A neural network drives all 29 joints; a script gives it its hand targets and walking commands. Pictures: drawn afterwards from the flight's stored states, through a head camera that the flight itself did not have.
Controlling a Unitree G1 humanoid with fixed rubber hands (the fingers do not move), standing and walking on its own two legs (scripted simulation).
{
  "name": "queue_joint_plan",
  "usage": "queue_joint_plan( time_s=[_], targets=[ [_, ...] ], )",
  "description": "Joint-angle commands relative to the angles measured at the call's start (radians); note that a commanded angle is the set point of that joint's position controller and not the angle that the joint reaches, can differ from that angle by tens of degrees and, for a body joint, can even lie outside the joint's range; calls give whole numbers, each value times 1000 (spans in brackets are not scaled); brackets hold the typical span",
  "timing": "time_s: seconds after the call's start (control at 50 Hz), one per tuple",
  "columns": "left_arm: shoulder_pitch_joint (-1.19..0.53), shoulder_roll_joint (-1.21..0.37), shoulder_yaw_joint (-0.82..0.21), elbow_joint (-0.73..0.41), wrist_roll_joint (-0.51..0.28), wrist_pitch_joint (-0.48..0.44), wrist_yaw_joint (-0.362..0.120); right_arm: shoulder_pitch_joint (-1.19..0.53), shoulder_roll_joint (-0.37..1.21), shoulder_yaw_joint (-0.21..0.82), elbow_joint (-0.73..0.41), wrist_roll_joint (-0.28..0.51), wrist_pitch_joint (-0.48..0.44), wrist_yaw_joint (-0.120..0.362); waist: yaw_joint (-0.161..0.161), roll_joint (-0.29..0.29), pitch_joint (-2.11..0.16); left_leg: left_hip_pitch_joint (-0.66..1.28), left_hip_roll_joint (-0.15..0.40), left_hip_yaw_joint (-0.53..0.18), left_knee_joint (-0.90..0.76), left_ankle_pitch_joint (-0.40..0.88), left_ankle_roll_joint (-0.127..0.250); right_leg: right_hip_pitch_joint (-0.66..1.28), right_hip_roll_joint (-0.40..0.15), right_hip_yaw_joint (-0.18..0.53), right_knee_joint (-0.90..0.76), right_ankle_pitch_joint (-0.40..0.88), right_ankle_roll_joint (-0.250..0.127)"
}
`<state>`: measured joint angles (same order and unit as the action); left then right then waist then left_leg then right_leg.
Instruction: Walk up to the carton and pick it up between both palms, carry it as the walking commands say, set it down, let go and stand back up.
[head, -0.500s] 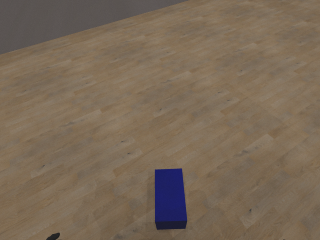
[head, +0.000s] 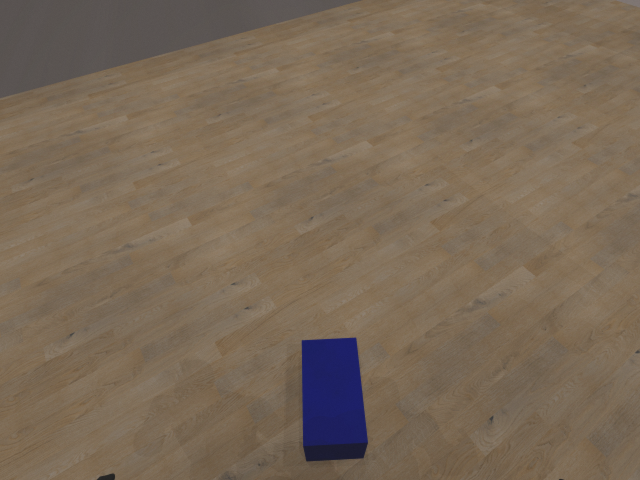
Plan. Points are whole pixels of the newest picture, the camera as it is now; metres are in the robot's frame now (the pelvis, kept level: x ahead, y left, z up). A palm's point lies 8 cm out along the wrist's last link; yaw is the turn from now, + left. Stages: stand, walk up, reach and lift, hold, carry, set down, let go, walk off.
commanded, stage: walk up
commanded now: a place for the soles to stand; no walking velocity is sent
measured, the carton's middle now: (331, 398) +0.45 +0.00 -0.69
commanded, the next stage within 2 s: reach and lift in 1.22 s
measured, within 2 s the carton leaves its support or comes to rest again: neither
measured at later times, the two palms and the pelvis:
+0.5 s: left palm out of the picture +0.11 +0.31 -0.10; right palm out of the picture +0.09 -0.32 -0.12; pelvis +0.01 +0.00 +0.00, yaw -4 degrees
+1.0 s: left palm out of the picture +0.15 +0.30 -0.10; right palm out of the picture +0.07 -0.31 -0.12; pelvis +0.02 +0.00 +0.00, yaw -6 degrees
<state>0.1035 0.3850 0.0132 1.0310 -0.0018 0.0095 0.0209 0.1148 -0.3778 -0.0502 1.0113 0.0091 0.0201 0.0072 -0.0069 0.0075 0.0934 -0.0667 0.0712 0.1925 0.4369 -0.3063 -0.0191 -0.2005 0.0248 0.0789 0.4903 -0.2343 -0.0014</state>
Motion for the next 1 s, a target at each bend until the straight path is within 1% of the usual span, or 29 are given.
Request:
queue_joint_plan(
  time_s=[0.0,0.06,0.08,0.1,0.12,0.16,0.18,0.2,0.22,0.24,0.26,0.28,0.3,0.32,0.34,0.36,0.38,0.4,0.42,0.44,0.46,0.48,0.5,0.54,0.58,0.62,0.68,0.78,0.98],
  targets=[
    [-23,212,45,-65,1,-13,8,-18,-219,-41,-60,-1,-11,-6,-1,-16,-96,61,101,-106,-69,156,75,-46,-103,88,-66,304,-57],
    [-21,212,45,-68,1,-13,9,-18,-219,-42,-62,-1,-11,-6,-1,-19,-95,62,100,-107,-68,150,75,-50,-102,92,-66,297,-57],
    [-1,211,46,-79,5,-9,6,-4,-224,-49,-75,-12,-13,-7,-4,-20,-100,87,98,-96,-61,64,77,-82,-85,93,-62,229,-60],
    [-10,209,47,-84,7,-7,4,-4,-223,-49,-77,-15,-13,-8,-8,-12,-87,85,110,-110,-77,35,85,-105,-75,84,-50,198,-55],
    [-15,204,46,-91,8,-5,2,-5,-228,-51,-81,-17,-14,-8,-9,9,-74,82,130,-122,-96,26,96,-121,-62,67,-27,182,-46],
    [-15,197,47,-105,9,-5,0,-10,-244,-56,-93,-21,-16,-9,-11,49,-58,57,185,-143,-123,37,125,-125,-43,25,40,166,-28],
    [-4,197,50,-110,10,-5,-1,-17,-250,-58,-101,-22,-16,-9,-9,57,-53,47,208,-146,-121,52,138,-123,-43,16,61,155,-24],
    [10,199,52,-112,12,-6,-1,-26,-252,-60,-109,-23,-16,-9,-4,58,-52,40,215,-140,-108,67,144,-117,-47,15,67,156,-24],
    [25,203,53,-112,13,-7,-1,-33,-250,-60,-116,-23,-14,-9,1,50,-52,34,204,-124,-86,75,138,-107,-52,24,54,181,-28],
    [39,210,55,-110,12,-9,-1,-39,-244,-59,-122,-22,-12,-8,6,29,-52,28,174,-101,-52,74,122,-95,-58,43,27,225,-36],
    [48,220,57,-109,10,-10,-1,-44,-232,-56,-128,-20,-9,-7,9,-5,-51,23,129,-73,-7,68,101,-88,-66,78,-8,263,-49],
    [50,236,60,-110,8,-10,1,-42,-215,-52,-132,-15,-5,-5,9,-56,-51,16,77,-48,47,54,78,-85,-86,140,-52,275,-69],
    [55,254,62,-114,7,-10,4,-33,-203,-51,-133,-9,-2,-3,10,-100,-57,6,28,-50,99,11,56,-79,-120,235,-101,260,-101],
    [58,266,64,-119,6,-11,7,-18,-195,-50,-134,-5,1,-1,11,-120,-63,-10,-7,-83,114,-57,41,-69,-159,334,-143,223,-135],
    [61,270,64,-120,5,-11,11,-9,-190,-49,-135,-5,1,-1,13,-129,-59,-29,-21,-107,110,-117,33,-53,-185,387,-163,221,-158],
    [63,264,61,-121,5,-11,14,1,-188,-49,-134,-6,-2,-1,13,-128,-63,-37,-22,-126,95,-148,31,-36,-194,403,-161,260,-168],
    [47,253,57,-124,4,-11,17,27,-181,-47,-126,-5,-7,-3,2,-128,-77,-23,-13,-138,55,-119,32,-21,-192,376,-146,313,-162],
    [14,235,50,-132,0,-12,18,64,-181,-44,-111,-3,-15,-7,-17,-120,-98,32,11,-150,-3,-15,35,-31,-176,321,-123,350,-139],
    [-21,212,43,-141,-5,-14,17,92,-194,-43,-96,-2,-23,-11,-33,-98,-116,99,56,-170,-56,137,43,-61,-143,246,-87,366,-100],
    [-40,189,39,-146,-10,-16,12,86,-223,-43,-87,-2,-29,-15,-33,-52,-118,117,107,-193,-88,256,60,-79,-93,168,-32,350,-62],
    [-31,170,37,-146,-13,-19,10,54,-246,-46,-90,-6,-32,-16,-22,2,-118,126,148,-200,-95,324,85,-82,-58,109,28,342,-32],
    [-11,168,38,-138,-13,-19,11,19,-251,-47,-99,-10,-30,-16,-12,23,-113,135,170,-186,-81,363,105,-83,-46,72,47,326,-16],
    [5,175,41,-128,-10,-18,13,8,-245,-47,-104,-12,-28,-16,-9,29,-115,144,172,-170,-61,400,111,-80,-49,60,49,331,-14],
    [12,189,46,-112,-3,-17,14,14,-231,-41,-104,-11,-24,-16,-8,33,-114,104,147,-139,-43,402,100,-38,-62,65,35,380,-27],
    [14,194,49,-106,-1,-15,13,13,-220,-36,-104,-7,-22,-15,-3,35,-113,52,116,-120,-38,330,83,9,-75,84,25,417,-47],
    [15,197,49,-103,-1,-11,15,11,-215,-33,-103,-4,-19,-15,3,34,-109,31,100,-114,-37,286,72,25,-84,99,22,428,-60],
    [5,197,48,-99,-2,-9,18,12,-215,-32,-100,-3,-17,-15,2,25,-101,37,100,-116,-42,274,67,14,-86,108,17,423,-64],
    [-12,194,48,-96,0,-9,21,16,-215,-36,-96,-5,-17,-15,-4,6,-95,49,104,-114,-44,269,73,-2,-82,107,16,417,-61],
    [-20,188,47,-94,3,-12,22,19,-209,-43,-93,-5,-13,-14,-10,-15,-97,75,93,-114,-41,217,78,-34,-80,132,-4,378,-64]
  ],
)
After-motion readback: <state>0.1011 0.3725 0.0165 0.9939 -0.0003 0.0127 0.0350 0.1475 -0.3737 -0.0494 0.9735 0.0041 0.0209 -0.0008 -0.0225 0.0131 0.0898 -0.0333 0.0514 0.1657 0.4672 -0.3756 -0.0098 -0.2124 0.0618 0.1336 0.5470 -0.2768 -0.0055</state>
